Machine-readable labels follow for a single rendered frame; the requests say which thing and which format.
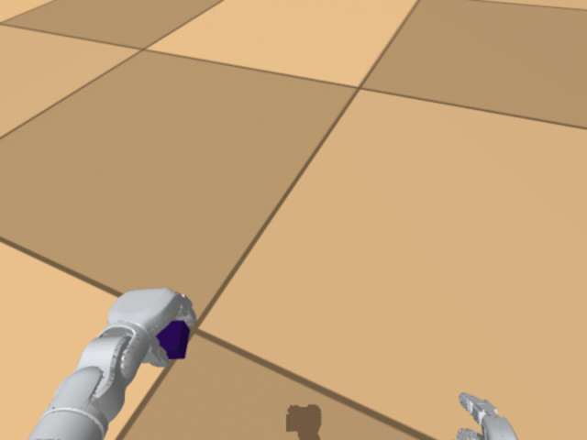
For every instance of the left robot hand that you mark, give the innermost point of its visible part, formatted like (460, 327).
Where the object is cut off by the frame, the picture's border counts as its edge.
(152, 310)

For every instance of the left robot arm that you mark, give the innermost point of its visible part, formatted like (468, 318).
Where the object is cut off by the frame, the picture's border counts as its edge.
(94, 393)

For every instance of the right robot hand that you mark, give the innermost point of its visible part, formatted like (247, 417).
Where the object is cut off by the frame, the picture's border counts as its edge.
(485, 414)

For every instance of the small box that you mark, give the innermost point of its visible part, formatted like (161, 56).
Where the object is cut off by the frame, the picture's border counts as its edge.
(174, 339)

